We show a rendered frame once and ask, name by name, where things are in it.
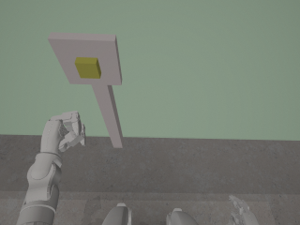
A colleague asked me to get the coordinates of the button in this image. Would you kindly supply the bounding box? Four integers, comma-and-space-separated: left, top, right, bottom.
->
74, 57, 101, 79

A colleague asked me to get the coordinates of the panel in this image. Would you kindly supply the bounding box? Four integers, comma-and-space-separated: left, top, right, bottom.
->
48, 32, 124, 148

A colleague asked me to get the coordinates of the left robot forearm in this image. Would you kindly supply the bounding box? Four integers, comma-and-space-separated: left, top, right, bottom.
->
16, 152, 63, 225

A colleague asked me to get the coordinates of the robot right hand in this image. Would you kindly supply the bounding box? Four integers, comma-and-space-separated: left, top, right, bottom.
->
226, 195, 261, 225

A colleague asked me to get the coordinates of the left robot thigh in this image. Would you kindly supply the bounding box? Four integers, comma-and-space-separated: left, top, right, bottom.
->
102, 206, 133, 225

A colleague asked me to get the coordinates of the right robot shin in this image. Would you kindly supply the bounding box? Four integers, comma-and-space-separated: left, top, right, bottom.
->
173, 208, 182, 212

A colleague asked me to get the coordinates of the robot left hand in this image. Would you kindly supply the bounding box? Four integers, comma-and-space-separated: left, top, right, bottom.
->
40, 111, 86, 157

